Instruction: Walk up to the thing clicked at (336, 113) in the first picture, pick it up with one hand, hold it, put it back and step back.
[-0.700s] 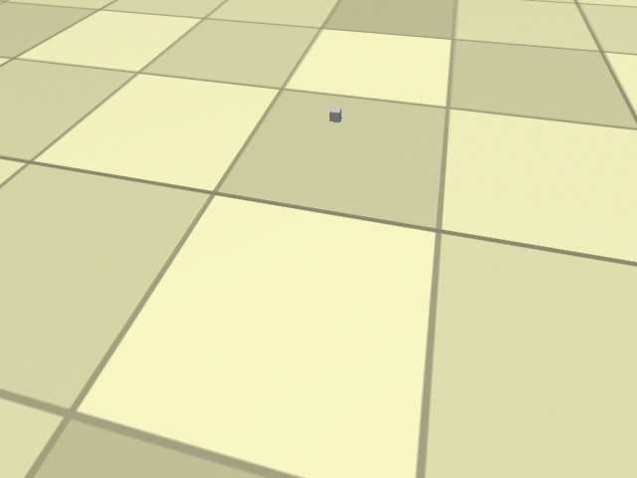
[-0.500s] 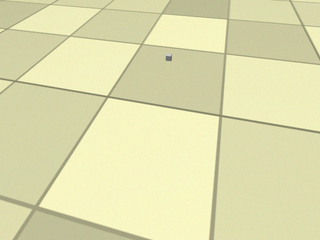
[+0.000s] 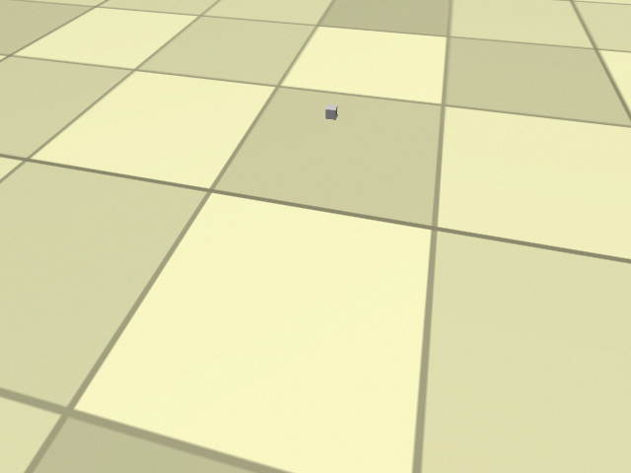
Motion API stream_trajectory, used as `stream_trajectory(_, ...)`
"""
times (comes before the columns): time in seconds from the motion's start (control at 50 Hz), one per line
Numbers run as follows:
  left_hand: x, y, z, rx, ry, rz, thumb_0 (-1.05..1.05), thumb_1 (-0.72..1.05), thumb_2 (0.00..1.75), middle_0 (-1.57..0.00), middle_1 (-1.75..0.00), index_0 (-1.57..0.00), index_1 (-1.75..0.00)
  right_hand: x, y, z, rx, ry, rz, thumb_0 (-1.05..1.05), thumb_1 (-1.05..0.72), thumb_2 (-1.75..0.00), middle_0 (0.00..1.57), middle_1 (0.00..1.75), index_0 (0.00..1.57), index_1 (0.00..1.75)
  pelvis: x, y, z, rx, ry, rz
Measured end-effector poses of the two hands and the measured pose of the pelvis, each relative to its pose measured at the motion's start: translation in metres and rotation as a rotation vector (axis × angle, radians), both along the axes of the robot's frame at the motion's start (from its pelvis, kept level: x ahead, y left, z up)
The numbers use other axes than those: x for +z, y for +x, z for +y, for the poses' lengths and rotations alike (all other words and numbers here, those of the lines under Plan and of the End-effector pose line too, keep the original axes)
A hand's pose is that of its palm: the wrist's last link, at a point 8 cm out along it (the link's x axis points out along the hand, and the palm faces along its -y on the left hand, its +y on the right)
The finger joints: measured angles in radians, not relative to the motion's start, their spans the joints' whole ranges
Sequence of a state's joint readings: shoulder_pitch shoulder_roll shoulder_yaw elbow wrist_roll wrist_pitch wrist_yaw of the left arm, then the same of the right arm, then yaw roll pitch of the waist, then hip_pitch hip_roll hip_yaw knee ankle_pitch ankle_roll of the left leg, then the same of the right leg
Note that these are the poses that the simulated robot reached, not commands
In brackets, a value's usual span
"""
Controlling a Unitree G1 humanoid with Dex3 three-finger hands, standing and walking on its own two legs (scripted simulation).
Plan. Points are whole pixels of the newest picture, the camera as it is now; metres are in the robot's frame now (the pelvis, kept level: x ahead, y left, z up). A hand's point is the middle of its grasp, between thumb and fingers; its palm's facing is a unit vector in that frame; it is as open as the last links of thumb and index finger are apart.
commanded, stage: stand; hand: left
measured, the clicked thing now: (331, 111) +2.15 -0.01 -0.75
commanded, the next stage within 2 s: walk up in 0.42 s
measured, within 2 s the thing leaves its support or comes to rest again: neither
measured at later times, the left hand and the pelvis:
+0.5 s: hand out of the picture +0.07 +0.26 -0.15, palm faces -0.10 -0.94 -0.34, open 7.4 cm; pelvis +0.00 +0.00 +0.00, yaw -5 degrees
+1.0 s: hand (238, 312) +0.42 +0.17 -0.13, palm faces -0.38 -0.77 -0.51, open 7.4 cm; pelvis +0.19 -0.05 -0.03, yaw -27 degrees
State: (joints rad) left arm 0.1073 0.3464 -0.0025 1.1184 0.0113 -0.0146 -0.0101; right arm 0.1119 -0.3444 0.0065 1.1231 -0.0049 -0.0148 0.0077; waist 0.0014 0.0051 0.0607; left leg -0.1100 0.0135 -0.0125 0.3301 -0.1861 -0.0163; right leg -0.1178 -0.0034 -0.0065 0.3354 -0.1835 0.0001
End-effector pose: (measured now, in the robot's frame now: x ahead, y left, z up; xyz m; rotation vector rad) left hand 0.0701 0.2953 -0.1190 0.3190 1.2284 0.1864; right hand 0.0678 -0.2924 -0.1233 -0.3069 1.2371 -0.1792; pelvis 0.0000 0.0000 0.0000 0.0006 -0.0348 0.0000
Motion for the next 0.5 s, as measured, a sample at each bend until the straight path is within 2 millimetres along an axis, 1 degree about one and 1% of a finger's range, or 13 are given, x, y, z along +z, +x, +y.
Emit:
stream_trajectory(0.2,0.002,0.004,0.001,0.0,0.005,-0.01,0.01,0.9,0.9,-0.2,-0.3,-0.2,-0.3,0.0,0.004,0.0,0.001,0.003,-0.011,0.01,-0.91,-0.9,0.21,0.3,0.21,0.3,0.0,0.002,0.0,0.0,0.002,-0.003)
stream_trajectory(0.42,0.002,0.002,0.0,0.001,0.007,-0.004,0.01,0.9,0.9,-0.2,-0.3,-0.2,-0.3,0.0,0.003,-0.002,-0.001,0.002,-0.008,0.01,-0.91,-0.9,0.21,0.3,0.21,0.3,0.0,0.002,-0.002,-0.001,0.001,-0.003)
stream_trajectory(0.46,0.004,0.001,0.002,-0.018,-0.003,-0.004,0.01,0.9,0.9,-0.2,-0.3,-0.2,-0.3,0.002,0.006,-0.005,-0.009,0.024,-0.038,0.01,-0.91,-0.9,0.21,0.3,0.21,0.3,-0.001,0.003,0.0,-0.033,0.007,0.011)
stream_trajectory(0.5,0.005,0.0,0.008,-0.059,0.002,0.027,0.01,0.9,0.9,-0.2,-0.3,-0.2,-0.3,0.004,0.011,-0.013,-0.03,0.03,-0.102,0.01,-0.9,-0.9,0.21,0.3,0.21,0.3,-0.004,0.005,0.004,-0.08,0.008,0.03)
